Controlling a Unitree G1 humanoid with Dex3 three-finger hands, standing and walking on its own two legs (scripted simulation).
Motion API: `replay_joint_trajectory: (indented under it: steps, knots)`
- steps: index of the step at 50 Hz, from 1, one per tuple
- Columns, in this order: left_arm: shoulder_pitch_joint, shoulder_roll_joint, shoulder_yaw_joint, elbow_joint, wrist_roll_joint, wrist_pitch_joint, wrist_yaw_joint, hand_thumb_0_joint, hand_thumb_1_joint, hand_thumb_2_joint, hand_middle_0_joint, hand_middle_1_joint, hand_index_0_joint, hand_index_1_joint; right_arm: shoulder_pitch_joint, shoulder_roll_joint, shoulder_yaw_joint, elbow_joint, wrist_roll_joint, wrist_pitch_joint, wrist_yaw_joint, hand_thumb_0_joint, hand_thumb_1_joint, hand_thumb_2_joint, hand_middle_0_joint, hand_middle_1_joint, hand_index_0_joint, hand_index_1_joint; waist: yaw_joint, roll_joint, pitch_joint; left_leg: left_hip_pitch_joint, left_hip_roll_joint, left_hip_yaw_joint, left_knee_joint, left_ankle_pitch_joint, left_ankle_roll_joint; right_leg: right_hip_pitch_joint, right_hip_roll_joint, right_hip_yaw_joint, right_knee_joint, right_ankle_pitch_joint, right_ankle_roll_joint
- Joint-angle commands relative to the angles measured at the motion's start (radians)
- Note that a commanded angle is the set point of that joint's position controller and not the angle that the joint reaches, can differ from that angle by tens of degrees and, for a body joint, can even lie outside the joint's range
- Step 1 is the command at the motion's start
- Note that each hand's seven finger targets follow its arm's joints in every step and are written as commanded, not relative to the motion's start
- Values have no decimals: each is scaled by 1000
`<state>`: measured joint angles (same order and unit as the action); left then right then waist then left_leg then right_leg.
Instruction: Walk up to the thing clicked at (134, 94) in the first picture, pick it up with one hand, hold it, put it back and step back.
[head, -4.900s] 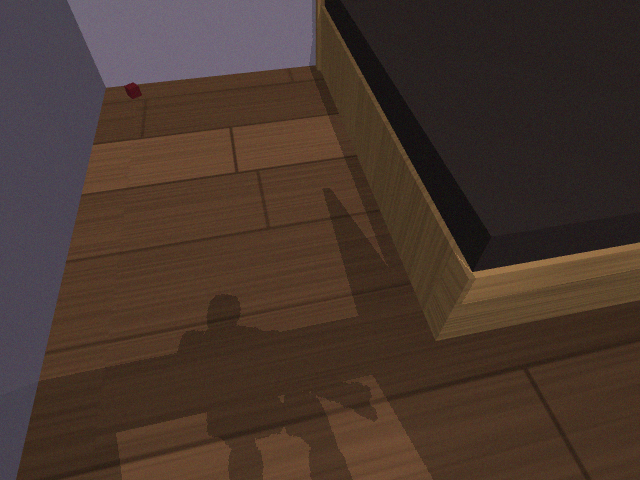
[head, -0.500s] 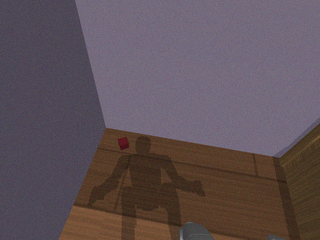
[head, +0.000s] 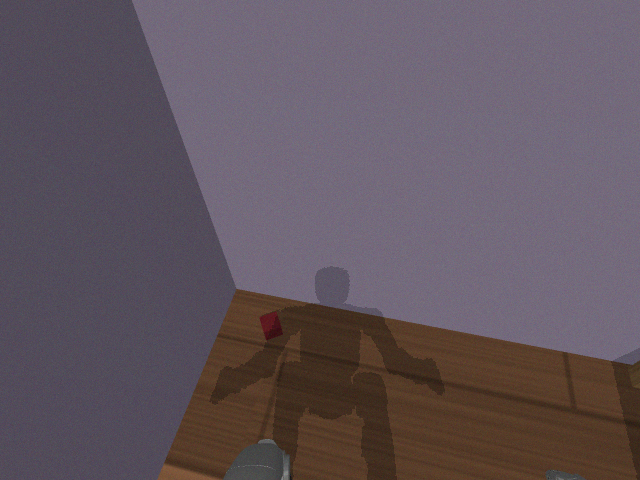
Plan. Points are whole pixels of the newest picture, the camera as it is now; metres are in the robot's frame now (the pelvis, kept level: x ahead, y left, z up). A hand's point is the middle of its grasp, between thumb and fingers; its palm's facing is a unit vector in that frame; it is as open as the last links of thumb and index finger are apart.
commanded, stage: walk up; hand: left
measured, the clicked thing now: (271, 325) +0.65 +0.22 -0.74
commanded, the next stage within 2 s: none
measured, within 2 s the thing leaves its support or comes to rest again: neither
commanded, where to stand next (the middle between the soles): +0.27 +0.01 m, yaw -2 degrees
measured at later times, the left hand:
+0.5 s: hand (144, 403) +0.23 +0.30 -0.15, palm faces -0.10 -0.91 -0.41, open 7.4 cm
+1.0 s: hand (154, 391) +0.26 +0.29 -0.16, palm faces -0.03 -0.95 -0.32, open 7.4 cm
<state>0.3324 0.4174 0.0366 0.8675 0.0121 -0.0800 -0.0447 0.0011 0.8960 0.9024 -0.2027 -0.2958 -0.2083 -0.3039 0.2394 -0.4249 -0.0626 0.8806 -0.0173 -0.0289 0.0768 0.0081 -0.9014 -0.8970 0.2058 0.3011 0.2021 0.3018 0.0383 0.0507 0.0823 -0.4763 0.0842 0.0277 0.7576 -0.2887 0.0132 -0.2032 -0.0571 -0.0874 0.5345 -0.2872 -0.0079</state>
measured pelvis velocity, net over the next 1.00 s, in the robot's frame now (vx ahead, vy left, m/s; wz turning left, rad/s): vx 0.19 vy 0.04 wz -0.01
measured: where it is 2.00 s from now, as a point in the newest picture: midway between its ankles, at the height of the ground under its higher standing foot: (326, 476)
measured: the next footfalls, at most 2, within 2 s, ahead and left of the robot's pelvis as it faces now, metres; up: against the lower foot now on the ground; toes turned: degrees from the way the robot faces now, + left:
left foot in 0.08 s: +0.17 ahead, +0.14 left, +0.00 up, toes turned +5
right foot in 0.50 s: +0.26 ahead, -0.11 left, +0.00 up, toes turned -2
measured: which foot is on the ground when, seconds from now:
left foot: up 0.00-0.06, down 0.08-0.52, up 0.54-0.74, down 0.76-1.00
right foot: down 0.00-0.10, up 0.12-0.48, down 0.50-1.00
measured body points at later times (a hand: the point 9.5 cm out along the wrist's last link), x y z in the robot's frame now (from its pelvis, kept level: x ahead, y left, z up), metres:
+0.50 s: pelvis +0.14 +0.02 -0.01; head +0.16 +0.01 +0.44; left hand +0.24 +0.34 -0.12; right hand +0.16 -0.30 -0.13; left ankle +0.13 +0.14 -0.73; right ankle +0.23 -0.11 -0.74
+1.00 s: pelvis +0.19 +0.04 +0.00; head +0.20 +0.05 +0.45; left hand +0.26 +0.34 -0.14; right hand +0.26 -0.27 -0.12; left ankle +0.22 +0.15 -0.73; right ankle +0.23 -0.11 -0.73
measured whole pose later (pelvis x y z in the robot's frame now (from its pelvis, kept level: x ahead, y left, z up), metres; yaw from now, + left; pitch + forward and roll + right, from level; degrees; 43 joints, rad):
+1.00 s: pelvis +0.19 +0.04 +0.00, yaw -1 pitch -3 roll -1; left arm 0.16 0.39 0.00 1.07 0.00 0.00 -0.02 0.00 0.90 0.90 -0.20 -0.30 -0.20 -0.30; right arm 0.16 -0.36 0.01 1.05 -0.01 -0.02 0.02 0.01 -0.90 -0.90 0.21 0.30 0.20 0.30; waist 0.01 -0.02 0.07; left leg -0.27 0.04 0.04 0.59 -0.27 0.00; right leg -0.27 -0.04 -0.03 0.55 -0.24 0.02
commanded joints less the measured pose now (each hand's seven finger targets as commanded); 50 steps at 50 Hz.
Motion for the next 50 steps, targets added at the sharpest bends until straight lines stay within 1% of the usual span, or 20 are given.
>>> replay_joint_trajectory:
  steps: [1,4,5,6,11,16,21,23,24,25,26,27,30,37,38,39,40,44,48,50]
  knots:
    - [-37,297,83,-85,-6,-20,17,0,900,900,-200,-300,-200,-300,12,-172,-64,-60,-1,-42,-3,0,-900,-900,200,300,200,300,-31,-181,-30,161,-27,47,-149,66,-3,-119,-203,171,-189,-146,-192]
    - [-22,205,44,-94,3,-9,17,0,900,900,-200,-300,-200,-300,206,-245,-96,4,-5,-58,-27,0,-900,-900,200,300,200,300,-143,77,-120,528,-28,-37,-265,-98,40,-336,-109,66,225,-62,-114]
    - [-4,126,26,-108,-14,-7,13,0,900,900,-200,-300,-200,-300,245,-339,-116,-19,-13,-66,-37,0,-900,-900,200,300,200,300,-150,324,-113,586,245,-535,-481,-323,130,-545,53,-8,541,-204,-35]
    - [-18,231,53,-81,-7,3,34,0,900,900,-200,-300,-200,-300,223,-368,-119,-42,13,-65,-37,0,-900,-900,200,300,200,300,-146,180,-87,505,352,-712,-539,-334,233,-551,39,116,622,-265,-46]
    - [59,230,58,3,-11,11,22,0,900,900,-200,-300,-200,-300,77,-248,-70,-75,19,-72,-52,0,-900,-900,200,300,200,300,-42,97,-31,309,194,-237,-469,94,186,-379,-58,140,513,-60,-19]
    - [-42,190,58,-32,4,20,3,0,900,900,-200,-300,-200,-300,95,-263,-69,-87,8,-68,-54,0,-900,-900,200,300,200,300,-70,92,-13,288,202,-176,-471,128,232,-331,-58,82,310,-23,5]
    - [-55,151,55,-13,1,19,21,0,900,900,-200,-300,-200,-300,38,-234,-44,-90,12,-43,-62,0,-900,-900,200,300,200,300,-39,79,-45,173,164,-80,-318,383,188,-104,16,19,144,79,-4]
    - [-8,162,56,6,3,6,33,0,900,900,-200,-300,-200,-300,26,-198,-26,-88,23,-30,-66,0,-900,-900,200,300,200,300,-3,11,-100,170,110,-38,-167,330,131,36,43,26,-5,165,-25]
    - [8,202,67,6,7,-2,41,0,900,900,-200,-300,-200,-300,50,-159,-10,-85,27,-27,-68,0,-900,-900,200,300,200,300,11,-80,-136,131,64,-2,-41,244,94,119,-3,101,-71,175,-47]
    - [45,283,91,-6,12,-10,45,0,900,900,-200,-300,-200,-300,87,-109,7,-105,31,-30,-66,0,-900,-900,200,300,200,300,12,-290,-196,19,-15,50,181,-24,52,207,-215,404,-157,108,-115]
    - [5,331,94,-14,-1,-7,45,0,900,900,-200,-300,-200,-300,93,-150,-4,-84,23,-15,-74,0,-900,-900,200,300,200,300,7,-273,-146,-86,-87,23,259,-302,27,164,-359,624,-233,46,-252]
    - [-14,334,94,-18,-9,2,44,0,900,900,-200,-300,-200,-300,67,-210,-27,-64,12,-6,-85,0,-900,-900,200,300,200,300,10,-208,-86,-100,-38,-42,313,-335,26,97,-370,628,-216,-10,-294]
    - [-110,272,69,-33,-3,14,51,0,900,900,-200,-300,-200,-300,103,-203,-28,-1,21,-5,-78,0,-900,-900,200,300,200,300,-34,-203,-55,-28,-7,-42,218,-214,15,-36,-232,364,-197,-34,-220]
    - [-208,198,35,-23,-7,48,42,0,900,900,-200,-300,-200,-300,101,-154,-20,81,3,-20,-82,0,-900,-900,200,300,200,300,-66,-169,-104,307,-71,29,-206,54,1,-240,-149,197,-23,-27,-132]
    - [-211,160,21,-18,-13,57,40,0,900,900,-200,-300,-200,-300,79,-186,-25,79,-7,-25,-87,0,-900,-900,200,300,200,300,-69,-85,-85,323,-7,-79,-296,23,18,-306,-117,173,21,-95,-89]
    - [-183,112,8,-8,-24,64,38,0,900,900,-200,-300,-200,-300,0,-237,-28,50,-10,-34,-89,0,-900,-900,200,300,200,300,-34,59,-71,239,164,-369,-442,-163,74,-304,-20,124,107,-156,-25]
    - [-185,176,28,32,-23,71,47,0,900,900,-200,-300,-200,-300,-69,-287,-30,43,4,-30,-84,0,-900,-900,200,300,200,300,-28,89,-25,61,248,-438,-501,-284,156,-171,10,91,201,-215,-18]
    - [-169,178,26,111,-17,49,43,0,900,900,-200,-300,-200,-300,-135,-191,9,76,10,-23,-78,0,-900,-900,200,300,200,300,0,55,-59,75,78,-177,-364,-63,43,9,-21,139,-30,28,-33]
    - [-237,175,6,136,-18,47,39,0,900,900,-200,-300,-200,-300,-141,-184,17,115,11,-18,-76,0,-900,-900,200,300,200,300,-30,47,-68,166,60,-171,-417,-122,30,-29,-35,152,-80,10,-32]
    - [-230,170,0,162,-21,45,40,0,900,900,-200,-300,-200,-300,-173,-187,20,125,12,-22,-78,0,-900,-900,200,300,200,300,-19,33,-102,224,69,-158,-402,15,34,-5,-40,136,-95,112,-23]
